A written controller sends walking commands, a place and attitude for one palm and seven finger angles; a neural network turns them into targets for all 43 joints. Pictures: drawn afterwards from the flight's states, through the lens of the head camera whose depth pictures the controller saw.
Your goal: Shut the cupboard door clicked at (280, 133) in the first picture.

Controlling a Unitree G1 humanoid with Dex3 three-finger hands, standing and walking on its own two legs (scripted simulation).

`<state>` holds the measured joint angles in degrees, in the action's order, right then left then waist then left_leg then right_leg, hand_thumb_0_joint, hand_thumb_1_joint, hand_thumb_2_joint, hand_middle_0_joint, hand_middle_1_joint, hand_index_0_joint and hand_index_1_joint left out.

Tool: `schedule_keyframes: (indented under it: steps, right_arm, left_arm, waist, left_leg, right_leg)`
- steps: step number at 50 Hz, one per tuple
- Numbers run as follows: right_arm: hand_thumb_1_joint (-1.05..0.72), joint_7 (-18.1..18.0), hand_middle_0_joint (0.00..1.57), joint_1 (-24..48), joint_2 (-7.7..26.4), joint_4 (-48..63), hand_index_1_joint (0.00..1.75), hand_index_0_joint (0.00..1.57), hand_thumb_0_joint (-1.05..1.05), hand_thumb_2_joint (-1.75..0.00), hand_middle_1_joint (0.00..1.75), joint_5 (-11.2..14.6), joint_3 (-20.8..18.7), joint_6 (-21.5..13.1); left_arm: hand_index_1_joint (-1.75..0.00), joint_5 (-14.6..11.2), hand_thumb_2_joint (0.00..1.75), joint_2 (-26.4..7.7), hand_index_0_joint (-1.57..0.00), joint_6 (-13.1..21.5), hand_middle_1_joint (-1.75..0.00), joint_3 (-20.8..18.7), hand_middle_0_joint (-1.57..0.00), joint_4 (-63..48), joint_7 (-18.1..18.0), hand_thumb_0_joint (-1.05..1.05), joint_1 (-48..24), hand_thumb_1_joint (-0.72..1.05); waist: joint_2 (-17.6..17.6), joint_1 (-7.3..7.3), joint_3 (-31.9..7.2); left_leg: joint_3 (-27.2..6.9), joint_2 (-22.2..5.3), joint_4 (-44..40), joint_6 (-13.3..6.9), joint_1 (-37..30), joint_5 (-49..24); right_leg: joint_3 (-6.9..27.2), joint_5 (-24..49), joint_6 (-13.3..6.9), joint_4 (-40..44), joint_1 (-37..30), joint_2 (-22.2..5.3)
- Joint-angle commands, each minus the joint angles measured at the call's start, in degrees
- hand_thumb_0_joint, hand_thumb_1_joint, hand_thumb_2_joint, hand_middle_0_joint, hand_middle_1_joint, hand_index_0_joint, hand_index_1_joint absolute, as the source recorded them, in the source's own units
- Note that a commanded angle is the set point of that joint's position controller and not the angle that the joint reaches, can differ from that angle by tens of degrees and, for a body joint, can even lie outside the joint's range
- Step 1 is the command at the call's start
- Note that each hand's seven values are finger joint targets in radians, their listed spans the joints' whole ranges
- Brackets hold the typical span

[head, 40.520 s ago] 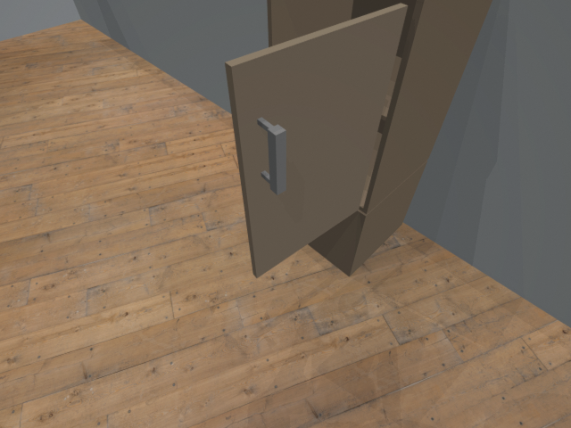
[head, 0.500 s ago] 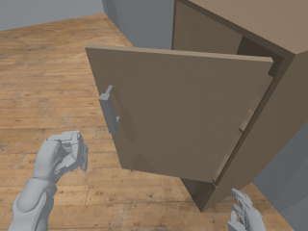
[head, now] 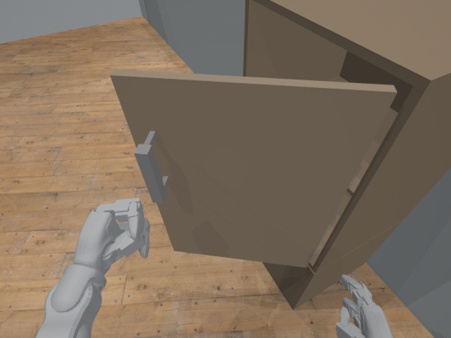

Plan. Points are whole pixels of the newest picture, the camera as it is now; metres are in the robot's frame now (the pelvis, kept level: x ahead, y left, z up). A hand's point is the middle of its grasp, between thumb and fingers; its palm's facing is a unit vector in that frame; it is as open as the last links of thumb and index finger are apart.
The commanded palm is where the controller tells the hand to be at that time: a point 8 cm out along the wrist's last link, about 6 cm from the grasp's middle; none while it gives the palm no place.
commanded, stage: bring the fist close to the handle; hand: left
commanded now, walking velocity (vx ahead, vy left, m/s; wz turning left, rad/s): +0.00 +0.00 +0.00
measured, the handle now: (155, 168) +0.39 +0.16 +0.10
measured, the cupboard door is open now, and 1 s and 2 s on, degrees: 54 54 40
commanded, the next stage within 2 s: push the door shut along its arc in 0.64 s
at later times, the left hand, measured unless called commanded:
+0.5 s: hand (160, 223) +0.27 +0.12 +0.11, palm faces -0.08 -1.00 -0.04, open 3.1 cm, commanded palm +0.25 +0.18 +0.10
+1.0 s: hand (162, 208) +0.30 +0.13 +0.10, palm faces -0.13 -0.99 -0.05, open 3.1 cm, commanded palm +0.29 +0.18 +0.10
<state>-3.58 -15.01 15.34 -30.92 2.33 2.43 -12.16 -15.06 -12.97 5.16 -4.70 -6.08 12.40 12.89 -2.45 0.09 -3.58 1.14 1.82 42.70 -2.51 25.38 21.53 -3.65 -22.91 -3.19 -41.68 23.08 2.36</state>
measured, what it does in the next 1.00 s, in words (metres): stands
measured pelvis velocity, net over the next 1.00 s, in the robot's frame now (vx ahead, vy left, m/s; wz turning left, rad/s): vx -0.01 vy -0.01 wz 0.00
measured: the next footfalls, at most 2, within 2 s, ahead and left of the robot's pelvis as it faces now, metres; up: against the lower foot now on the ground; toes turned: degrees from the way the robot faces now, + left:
none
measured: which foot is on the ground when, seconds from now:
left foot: down 0.00-1.00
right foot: down 0.00-1.00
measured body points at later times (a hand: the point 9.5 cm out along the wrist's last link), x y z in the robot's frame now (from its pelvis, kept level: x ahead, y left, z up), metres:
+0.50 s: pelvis +0.00 +0.00 +0.00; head +0.00 -0.02 +0.45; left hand +0.27 +0.18 +0.11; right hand +0.16 -0.23 -0.08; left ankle +0.00 +0.09 -0.71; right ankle -0.01 -0.08 -0.71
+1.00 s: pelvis -0.01 -0.01 +0.00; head +0.01 -0.03 +0.45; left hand +0.30 +0.18 +0.11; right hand +0.16 -0.25 -0.08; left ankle +0.00 +0.09 -0.71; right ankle -0.01 -0.08 -0.71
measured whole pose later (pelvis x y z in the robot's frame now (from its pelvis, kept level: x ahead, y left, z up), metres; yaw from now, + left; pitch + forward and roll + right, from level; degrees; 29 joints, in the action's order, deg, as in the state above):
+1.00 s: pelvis -0.01 -0.01 +0.00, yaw +0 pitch +3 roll +0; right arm -3.2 -13.5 15.1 -32.8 2.4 3.2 -7.5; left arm -13.6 -13.8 5.7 -4.1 7.8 11.2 -2.7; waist -2.3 -1.0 -2.1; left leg 1.0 1.4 40.6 -1.5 23.7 19.9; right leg -3.8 -21.7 -4.1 -40.3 21.8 2.8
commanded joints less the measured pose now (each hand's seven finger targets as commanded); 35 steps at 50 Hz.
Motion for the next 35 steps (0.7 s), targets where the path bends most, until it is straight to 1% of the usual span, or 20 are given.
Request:
schedule_keyframes:
  steps: [1, 3, 4, 5, 7, 9, 12, 14, 16, 19, 20, 23, 24, 26, 28, 29, 30, 33, 34, 35]
  right_arm:
    - [-0.9, 0.47, 0.2, 4.2, 5.24, 8.36, 0.3, 0.2, 0.0, -0.9, 0.3, -0.07, -2.27, -3.07]
    - [-0.9, 0.78, 0.2, 4.16, 5.5, 8.08, 0.3, 0.2, 0.0, -0.9, 0.3, 0.07, -2.26, -2.28]
    - [-0.9, 0.85, 0.2, 3.92, 6.04, 7.89, 0.3, 0.2, 0.0, -0.9, 0.3, 0.19, -2.51, -1.79]
    - [-0.9, 0.98, 0.2, 4.45, 5.72, 8.34, 0.3, 0.2, 0.0, -0.9, 0.3, 0.34, -2.34, -1.3]
    - [-0.9, 1.05, 0.2, 4.61, 5.74, 9.05, 0.3, 0.2, 0.0, -0.9, 0.3, 0.41, -2.34, -0.55]
    - [-0.9, 0.89, 0.2, 5.16, 5.99, 9.66, 0.3, 0.2, 0.0, -0.9, 0.3, 0.14, -2.47, 0.15]
    - [-0.9, 0.96, 0.2, 6.2, 4.89, 9.96, 0.3, 0.2, 0.0, -0.9, 0.3, -0.03, -1.8, 0.38]
    - [-0.9, 1.02, 0.2, 5.92, 4.9, 9.58, 0.3, 0.2, 0.0, -0.9, 0.3, -0.36, -1.84, 0.28]
    - [-0.9, 1.44, 0.2, 5.76, 4.44, 9.52, 0.3, 0.2, 0.0, -0.9, 0.3, -0.41, -1.76, 0.3]
    - [-0.9, 1.99, 0.2, 5.38, 4.81, 9.19, 0.3, 0.2, 0.0, -0.9, 0.3, -0.24, -2.0, 0.94]
    - [-0.9, 2.19, 0.2, 5.54, 4.6, 9.51, 0.3, 0.2, 0.0, -0.9, 0.3, -0.05, -1.95, 1.34]
    - [-0.9, 2.19, 0.2, 5.6, 5.03, 10.1, 0.3, 0.2, 0.0, -0.9, 0.3, 0.13, -2.05, 2.21]
    - [-0.9, 1.9, 0.2, 5.79, 5.25, 10.06, 0.3, 0.2, 0.0, -0.9, 0.3, 0.25, -2.27, 2.42]
    - [-0.9, 1.51, 0.2, 6.19, 5.1, 10.56, 0.3, 0.2, 0.0, -0.9, 0.3, 0.11, -2.2, 2.46]
    - [-0.9, 1.09, 0.2, 6.64, 4.83, 10.33, 0.3, 0.2, 0.0, -0.9, 0.3, -0.05, -1.92, 2.21]
    - [-0.9, 0.81, 0.2, 6.61, 5.01, 9.79, 0.3, 0.2, 0.0, -0.9, 0.3, -0.1, -2.06, 2.03]
    - [-0.9, 0.85, 0.2, 6.87, 4.59, 9.67, 0.3, 0.2, 0.0, -0.9, 0.3, -0.2, -1.89, 1.82]
    - [-0.9, 0.95, 0.2, 6.6, 4.46, 8.43, 0.3, 0.2, 0.0, -0.9, 0.3, -0.16, -1.76, 1.3]
    - [-0.9, 0.94, 0.2, 6.23, 4.84, 8.19, 0.3, 0.2, 0.0, -0.9, 0.3, -0.02, -1.98, 1.38]
    - [-0.9, 1.06, 0.2, 6.44, 4.66, 8.28, 0.3, 0.2, 0.0, -0.9, 0.3, 0.08, -1.82, 1.46]
  left_arm:
    - [-1.5, 0.66, 0.9, -4.81, -1.3, 7.07, -1.5, -2.32, -1.3, -15.9, -3.5, 0.0, -12.53, 0.9]
    - [-1.5, 1.74, 0.9, -2.94, -1.3, 5.77, -1.5, 0.16, -1.3, -11.8, -3.68, 0.0, -12.02, 0.9]
    - [-1.5, 2.41, 0.9, -4.28, -1.3, 4.65, -1.5, -0.53, -1.3, -9.98, -3.85, 0.0, -11.65, 0.9]
    - [-1.5, 2.98, 0.9, -1.9, -1.3, 3.48, -1.5, 2.31, -1.3, -8.99, -3.53, 0.0, -12.59, 0.9]
    - [-1.5, 3.17, 0.9, -2.01, -1.3, 1.44, -1.5, 2.44, -1.3, -8.86, -3.55, 0.0, -13.07, 0.9]
    - [-1.5, 3.19, 0.9, -4.41, -1.3, 0.59, -1.5, 0.11, -1.3, -10.48, -4.36, 0.0, -13.79, 0.9]
    - [-1.5, 3.1, 0.9, -2.29, -1.3, 1.77, -1.5, 1.64, -1.3, -13.62, -5.99, 0.0, -20.03, 0.9]
    - [-1.5, 3.08, 0.9, -4.45, -1.3, 3.4, -1.5, -1.1, -1.3, -14.8, -7.6, 0.0, -18.29, 0.9]
    - [-1.5, 3.18, 0.9, -2.72, -1.3, 4.47, -1.5, -0.15, -1.3, -14.43, -8.21, 0.0, -16.52, 0.9]
    - [-1.5, 4.07, 0.9, -2.66, -1.3, 3.87, -1.5, 0.18, -1.3, -10.79, -7.91, 0.0, -12.03, 0.9]
    - [-1.5, 4.29, 0.9, -0.91, -1.3, 3.15, -1.5, 1.96, -1.3, -9.83, -7.39, 0.0, -10.63, 0.9]
    - [-1.5, 4.5, 0.9, -0.41, -1.3, 1.21, -1.5, 3.61, -1.3, -9.52, -6.1, 0.0, -12.33, 0.9]
    - [-1.5, 4.38, 0.9, -2.26, -1.3, 0.85, -1.5, 1.92, -1.3, -9.38, -6.12, 0.0, -12.67, 0.9]
    - [-1.5, 3.68, 0.9, -3.21, -1.3, 1.15, -1.5, 0.54, -1.3, -11.67, -5.97, 0.0, -14.25, 0.9]
    - [-1.5, 3.21, 0.9, -3.48, -1.3, 2.51, -1.5, 0.51, -1.3, -14.06, -6.26, 0.0, -18.71, 0.9]
    - [-1.5, 3.05, 0.9, -6.07, -1.3, 3.46, -1.5, -1.95, -1.3, -14.71, -6.87, 0.0, -19.69, 0.9]
    - [-1.5, 3.0, 0.9, -4.25, -1.3, 4.36, -1.5, -0.66, -1.3, -14.92, -6.95, 0.0, -20.08, 0.9]
    - [-1.5, 2.46, 0.9, -4.09, -1.3, 6.13, -1.5, -1.03, -1.3, -11.85, -6.92, 0.0, -19.94, 0.9]
    - [-1.5, 2.53, 0.9, -5.46, -1.3, 6.03, -1.5, -2.27, -1.3, -10.04, -6.73, 0.0, -18.33, 0.9]
    - [-1.5, 2.67, 0.9, -3.16, -1.3, 5.62, -1.5, 0.14, -1.3, -8.54, -6.07, 0.0, -18.22, 0.9]
  waist:
    - [0.42, -0.72, -10.17]
    - [0.77, -1.11, -7.54]
    - [2.27, -1.18, -7.17]
    - [1.58, -1.41, -6.28]
    - [1.86, -0.75, -7.28]
    - [3.54, 0.04, -10.22]
    - [2.68, -0.45, -10.68]
    - [3.33, 0.43, -11.82]
    - [2.74, 0.57, -12.38]
    - [2.27, 0.76, -9.83]
    - [2.26, 0.41, -8.4]
    - [3.02, -0.32, -6.39]
    - [4.17, -0.38, -5.93]
    - [4.48, -0.24, -7.67]
    - [3.33, -0.66, -8.93]
    - [3.84, -0.67, -9.01]
    - [3.1, -0.63, -9.95]
    - [2.2, -0.78, -8.94]
    - [2.51, -0.5, -9.04]
    - [2.15, -0.94, -8.28]
  left_leg:
    - [-3.64, -1.76, -4.77, 0.46, -8.65, -15.45]
    - [-3.83, -1.8, -5.3, 0.64, -7.31, -12.76]
    - [-3.93, -1.87, -5.18, 0.51, -6.81, -12.26]
    - [-3.71, -1.77, -5.53, 0.46, -6.72, -11.54]
    - [-3.96, -1.75, -6.06, 0.52, -6.93, -11.29]
    - [-3.53, -1.63, -5.74, 0.38, -7.51, -13.08]
    - [-3.65, -1.71, -6.16, 0.49, -8.73, -13.27]
    - [-3.72, -2.11, -6.31, 0.69, -9.4, -15.08]
    - [-3.44, -1.99, -6.32, 0.86, -9.8, -16.78]
    - [-3.01, -1.99, -6.21, 0.93, -8.81, -16.98]
    - [-2.7, -1.99, -6.55, 0.94, -8.31, -15.82]
    - [-2.77, -1.72, -6.75, 0.69, -7.32, -13.23]
    - [-2.63, -1.75, -6.58, 0.49, -7.25, -12.78]
    - [-2.53, -1.46, -6.55, 0.32, -7.65, -12.28]
    - [-2.51, -1.26, -6.41, 0.2, -8.25, -11.64]
    - [-2.47, -1.33, -6.04, 0.14, -8.17, -11.47]
    - [-2.44, -1.26, -6.27, 0.17, -8.75, -12.05]
    - [-2.47, -1.12, -6.12, 0.28, -8.38, -11.06]
    - [-2.32, -1.13, -5.89, 0.26, -7.78, -10.86]
    - [-2.21, -1.02, -6.01, 0.27, -7.57, -10.8]
  right_leg:
    - [1.75, 17.7, 2.2, 4.54, -0.32, -1.89]
    - [1.63, 14.82, 2.15, 5.07, 1.04, -1.85]
    - [1.98, 14.35, 2.1, 5.49, 0.78, -1.94]
    - [2.03, 13.79, 2.15, 5.73, 1.18, -2.11]
    - [2.0, 13.57, 2.02, 5.92, 0.23, -2.15]
    - [2.59, 15.72, 2.07, 6.0, -2.36, -2.41]
    - [2.05, 15.34, 1.94, 5.65, -1.95, -2.15]
    - [1.82, 16.64, 1.68, 5.27, -3.06, -1.88]
    - [1.74, 18.54, 1.58, 4.81, -3.68, -1.9]
    - [2.04, 19.43, 1.56, 5.15, -3.35, -1.94]
    - [1.92, 18.66, 1.71, 5.53, -2.74, -2.06]
    - [2.26, 16.85, 1.91, 6.47, -2.03, -2.13]
    - [2.66, 16.67, 1.97, 7.11, -2.32, -2.2]
    - [3.06, 16.28, 2.12, 7.42, -3.04, -2.28]
    - [3.43, 15.49, 2.21, 7.56, -3.14, -2.3]
    - [3.87, 15.07, 2.22, 7.86, -3.42, -2.33]
    - [3.66, 15.63, 2.1, 7.48, -3.92, -2.33]
    - [3.77, 14.82, 2.12, 7.68, -2.98, -2.2]
    - [4.27, 14.68, 2.16, 8.02, -3.49, -2.34]
    - [4.23, 14.99, 2.25, 8.03, -3.16, -2.51]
